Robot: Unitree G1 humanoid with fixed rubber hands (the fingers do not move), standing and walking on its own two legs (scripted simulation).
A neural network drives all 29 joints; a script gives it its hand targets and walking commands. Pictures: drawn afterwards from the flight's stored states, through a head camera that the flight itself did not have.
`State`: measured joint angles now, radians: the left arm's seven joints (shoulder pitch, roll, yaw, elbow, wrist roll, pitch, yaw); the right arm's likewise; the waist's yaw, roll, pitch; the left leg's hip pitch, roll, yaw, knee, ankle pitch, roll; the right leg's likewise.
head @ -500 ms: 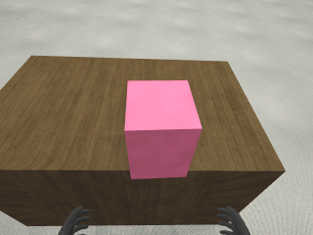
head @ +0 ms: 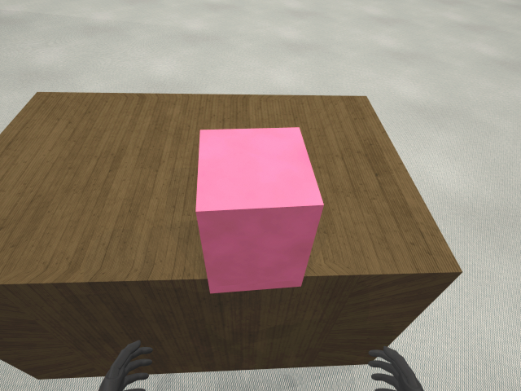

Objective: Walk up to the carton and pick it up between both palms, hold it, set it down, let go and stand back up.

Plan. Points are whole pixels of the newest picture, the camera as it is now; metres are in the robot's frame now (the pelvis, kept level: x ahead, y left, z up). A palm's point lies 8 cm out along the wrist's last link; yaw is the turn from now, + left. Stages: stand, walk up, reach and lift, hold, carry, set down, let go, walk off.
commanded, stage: let go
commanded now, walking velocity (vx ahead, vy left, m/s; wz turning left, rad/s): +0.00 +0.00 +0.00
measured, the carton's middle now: (253, 212) +0.44 +0.02 +0.02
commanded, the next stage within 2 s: stand in 0.10 s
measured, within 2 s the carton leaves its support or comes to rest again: neither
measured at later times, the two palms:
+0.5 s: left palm out of the picture +0.04 +0.26 -0.12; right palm out of the picture +0.04 -0.23 -0.13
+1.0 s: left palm out of the picture -0.06 +0.24 -0.15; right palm out of the picture -0.04 -0.19 -0.15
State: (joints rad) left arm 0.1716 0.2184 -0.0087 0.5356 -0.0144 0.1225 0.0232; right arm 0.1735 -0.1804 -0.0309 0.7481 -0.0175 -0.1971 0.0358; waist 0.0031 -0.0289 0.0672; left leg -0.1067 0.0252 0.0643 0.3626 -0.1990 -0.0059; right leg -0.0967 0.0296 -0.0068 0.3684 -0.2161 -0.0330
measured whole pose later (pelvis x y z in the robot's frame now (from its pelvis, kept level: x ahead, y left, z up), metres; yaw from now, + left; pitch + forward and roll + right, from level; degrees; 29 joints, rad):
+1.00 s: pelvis -0.01 +0.02 +0.00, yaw +2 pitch -1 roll +0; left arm 0.39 0.15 -0.01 1.08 0.02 -0.01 0.03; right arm 0.41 -0.14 0.01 1.07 -0.02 -0.01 -0.02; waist 0.00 0.00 -0.03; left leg -0.21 -0.01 0.03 0.42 -0.20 0.03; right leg -0.17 -0.01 -0.03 0.40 -0.21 0.00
